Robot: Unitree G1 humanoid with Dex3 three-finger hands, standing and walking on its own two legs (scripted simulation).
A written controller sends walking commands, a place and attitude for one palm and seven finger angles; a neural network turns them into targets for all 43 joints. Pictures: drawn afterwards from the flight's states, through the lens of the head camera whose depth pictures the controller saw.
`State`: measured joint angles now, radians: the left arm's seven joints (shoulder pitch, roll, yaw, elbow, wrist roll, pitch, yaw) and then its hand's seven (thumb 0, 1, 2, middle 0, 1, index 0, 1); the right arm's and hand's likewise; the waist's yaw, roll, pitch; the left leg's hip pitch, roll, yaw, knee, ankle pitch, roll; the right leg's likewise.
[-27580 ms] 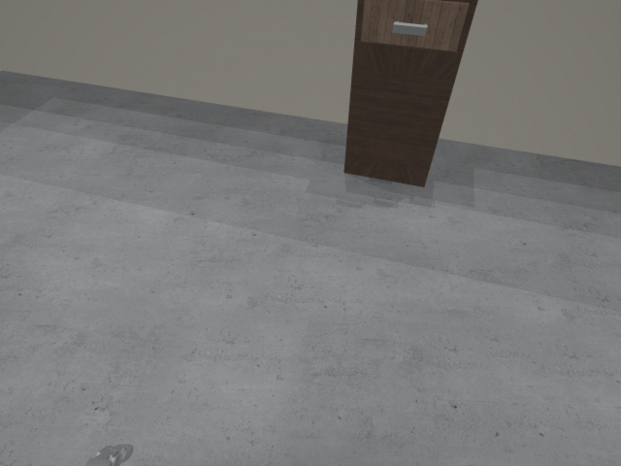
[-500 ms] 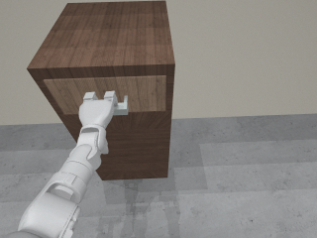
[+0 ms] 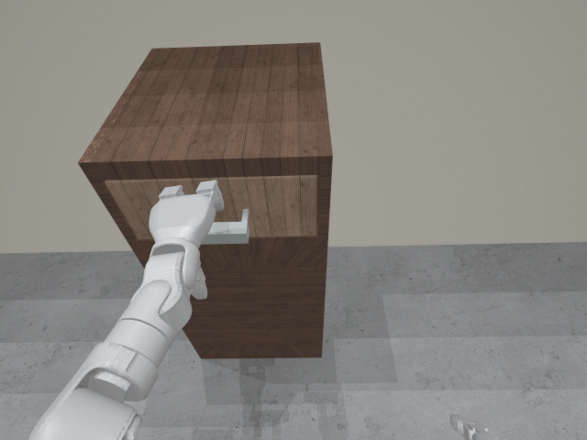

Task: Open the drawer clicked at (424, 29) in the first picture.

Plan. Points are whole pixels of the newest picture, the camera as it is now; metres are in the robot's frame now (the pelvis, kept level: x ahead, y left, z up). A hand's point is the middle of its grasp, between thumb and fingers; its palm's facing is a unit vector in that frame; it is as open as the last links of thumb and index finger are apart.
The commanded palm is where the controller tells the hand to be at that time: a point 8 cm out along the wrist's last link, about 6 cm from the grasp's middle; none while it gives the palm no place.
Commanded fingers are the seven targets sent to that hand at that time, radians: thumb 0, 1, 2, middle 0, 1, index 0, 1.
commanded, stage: lift the fingers back up to retry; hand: left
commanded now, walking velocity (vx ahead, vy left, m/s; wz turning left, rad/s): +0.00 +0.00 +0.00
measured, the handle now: (216, 223) +0.48 +0.18 -0.01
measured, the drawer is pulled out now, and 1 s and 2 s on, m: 0.00 0.00 0.00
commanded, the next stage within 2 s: re-aim the fingers above the handle in 0.06 s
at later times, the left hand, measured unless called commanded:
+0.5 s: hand (185, 250) +0.38 +0.19 +0.05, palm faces -0.04 -0.08 -1.00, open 13.8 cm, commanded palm +0.35 +0.18 +0.11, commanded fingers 0.00 -0.50 0.30 -0.30 -1.20 -0.30 -1.20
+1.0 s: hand (200, 257) +0.37 +0.17 +0.04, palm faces -0.10 -0.09 -0.99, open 13.8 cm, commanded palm +0.36 +0.18 +0.11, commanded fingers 0.00 -0.50 0.30 -0.30 -1.20 -0.30 -1.20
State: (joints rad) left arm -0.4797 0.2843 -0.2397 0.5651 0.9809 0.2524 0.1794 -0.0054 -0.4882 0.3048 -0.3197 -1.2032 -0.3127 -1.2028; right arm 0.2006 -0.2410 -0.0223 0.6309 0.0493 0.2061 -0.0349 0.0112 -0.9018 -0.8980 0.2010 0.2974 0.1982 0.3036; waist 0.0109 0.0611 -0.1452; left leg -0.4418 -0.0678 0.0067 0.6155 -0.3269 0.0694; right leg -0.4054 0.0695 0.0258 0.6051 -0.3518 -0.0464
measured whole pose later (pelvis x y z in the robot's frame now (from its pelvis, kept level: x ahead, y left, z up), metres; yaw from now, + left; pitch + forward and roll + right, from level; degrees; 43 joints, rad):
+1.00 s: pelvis -0.01 -0.02 +0.00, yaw +2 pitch +9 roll +0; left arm -0.48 0.34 -0.27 0.56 0.94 0.13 0.11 -0.01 -0.49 0.30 -0.32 -1.20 -0.31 -1.20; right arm 0.22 -0.26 -0.03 0.64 0.05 0.17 -0.07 0.01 -0.90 -0.90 0.20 0.30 0.20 0.30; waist 0.01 0.07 -0.11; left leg -0.47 -0.07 -0.03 0.63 -0.31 0.05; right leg -0.42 0.07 -0.01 0.62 -0.35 -0.07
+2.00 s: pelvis -0.01 -0.01 -0.01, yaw +1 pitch +10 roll +0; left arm -0.50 0.28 -0.30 0.47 1.00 -0.03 0.22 -0.01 -0.49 0.30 -0.33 -1.20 -0.32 -1.20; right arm 0.17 -0.24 -0.04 0.64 0.03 0.13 -0.07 0.01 -0.90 -0.90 0.20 0.30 0.20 0.30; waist 0.01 0.06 -0.11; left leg -0.53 -0.07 -0.02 0.69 -0.34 0.05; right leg -0.49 0.07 -0.01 0.69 -0.38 -0.06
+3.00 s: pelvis -0.01 -0.01 -0.02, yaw +1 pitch +13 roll -1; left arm -0.47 0.27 -0.21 0.65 1.05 0.04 0.34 -0.01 -0.49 0.30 -0.28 -1.21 -0.31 -1.20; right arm 0.26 -0.25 -0.07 0.66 0.02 0.16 -0.03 0.01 -0.90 -0.90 0.20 0.30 0.20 0.30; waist 0.01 0.05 -0.15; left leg -0.62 -0.06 -0.01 0.76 -0.36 0.06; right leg -0.58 0.07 0.00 0.74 -0.39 -0.06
